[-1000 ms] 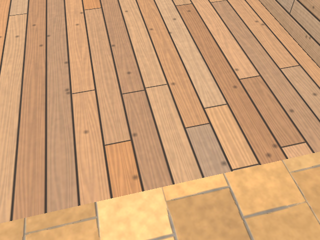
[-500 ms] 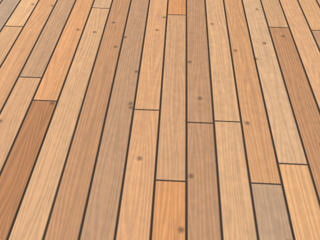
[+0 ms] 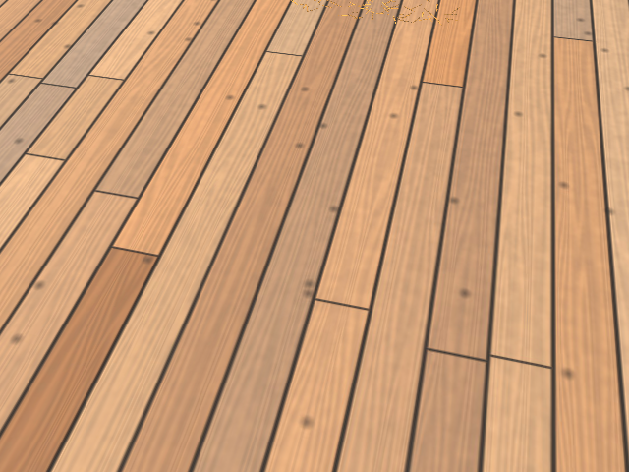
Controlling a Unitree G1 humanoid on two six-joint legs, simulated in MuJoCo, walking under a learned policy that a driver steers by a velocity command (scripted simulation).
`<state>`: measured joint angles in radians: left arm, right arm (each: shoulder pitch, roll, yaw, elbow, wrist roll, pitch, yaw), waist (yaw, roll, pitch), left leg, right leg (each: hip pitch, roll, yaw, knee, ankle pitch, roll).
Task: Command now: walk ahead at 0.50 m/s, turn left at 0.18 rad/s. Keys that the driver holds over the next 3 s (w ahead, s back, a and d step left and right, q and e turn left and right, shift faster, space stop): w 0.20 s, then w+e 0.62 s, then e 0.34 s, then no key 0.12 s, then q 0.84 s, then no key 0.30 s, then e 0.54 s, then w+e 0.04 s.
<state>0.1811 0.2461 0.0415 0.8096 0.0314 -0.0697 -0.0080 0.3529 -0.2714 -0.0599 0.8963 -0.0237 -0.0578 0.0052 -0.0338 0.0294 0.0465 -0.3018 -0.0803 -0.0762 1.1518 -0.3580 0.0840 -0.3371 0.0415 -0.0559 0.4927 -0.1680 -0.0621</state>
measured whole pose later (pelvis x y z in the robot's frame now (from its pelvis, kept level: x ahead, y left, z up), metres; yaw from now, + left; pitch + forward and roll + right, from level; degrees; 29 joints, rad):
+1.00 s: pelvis +0.47 -0.04 -0.02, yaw -23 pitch +1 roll +1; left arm 0.08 0.24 0.05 0.75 0.04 -0.03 -0.03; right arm 0.35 -0.23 -0.05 0.90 -0.01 -0.05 -0.02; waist -0.04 -0.01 0.08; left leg -0.19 0.07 0.16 1.08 -0.54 -0.03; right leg -0.48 0.06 -0.10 0.63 -0.18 -0.14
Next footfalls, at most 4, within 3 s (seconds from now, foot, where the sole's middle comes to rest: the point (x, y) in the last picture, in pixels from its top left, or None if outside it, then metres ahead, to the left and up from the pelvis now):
0.40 left None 0.36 0.12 -0.77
0.94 right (396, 418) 0.58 -0.14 -0.77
1.50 left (318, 385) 0.66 0.02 -0.77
1.88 right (410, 427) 0.56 -0.17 -0.77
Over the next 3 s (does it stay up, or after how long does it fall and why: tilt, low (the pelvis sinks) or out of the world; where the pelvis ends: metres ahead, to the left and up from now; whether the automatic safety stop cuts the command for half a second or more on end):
stays up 0.50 -0.07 0.01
